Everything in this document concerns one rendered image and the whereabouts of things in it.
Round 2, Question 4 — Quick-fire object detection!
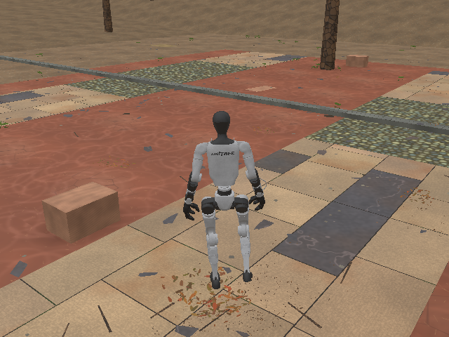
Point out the left robot hand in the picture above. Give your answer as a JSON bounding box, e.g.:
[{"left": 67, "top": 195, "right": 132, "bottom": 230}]
[{"left": 183, "top": 203, "right": 200, "bottom": 220}]

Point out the right robot hand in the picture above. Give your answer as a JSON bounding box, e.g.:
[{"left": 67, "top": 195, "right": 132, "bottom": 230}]
[{"left": 249, "top": 195, "right": 265, "bottom": 211}]

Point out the left robot foot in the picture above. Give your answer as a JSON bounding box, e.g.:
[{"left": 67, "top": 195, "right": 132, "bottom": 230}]
[{"left": 210, "top": 272, "right": 220, "bottom": 289}]

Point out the right robot forearm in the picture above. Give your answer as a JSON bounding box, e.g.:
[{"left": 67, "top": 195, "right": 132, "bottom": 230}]
[{"left": 250, "top": 168, "right": 264, "bottom": 197}]

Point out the left robot forearm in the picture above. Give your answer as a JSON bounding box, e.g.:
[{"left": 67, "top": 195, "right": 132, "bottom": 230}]
[{"left": 185, "top": 172, "right": 198, "bottom": 204}]

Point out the robot left upper arm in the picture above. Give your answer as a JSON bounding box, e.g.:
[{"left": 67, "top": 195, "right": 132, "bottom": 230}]
[{"left": 191, "top": 143, "right": 208, "bottom": 183}]

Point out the left robot thigh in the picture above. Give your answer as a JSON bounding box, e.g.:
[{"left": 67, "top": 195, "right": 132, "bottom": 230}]
[{"left": 201, "top": 197, "right": 218, "bottom": 246}]

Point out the robot right upper arm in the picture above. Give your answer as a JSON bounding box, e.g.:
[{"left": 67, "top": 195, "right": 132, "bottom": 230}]
[{"left": 237, "top": 141, "right": 257, "bottom": 180}]

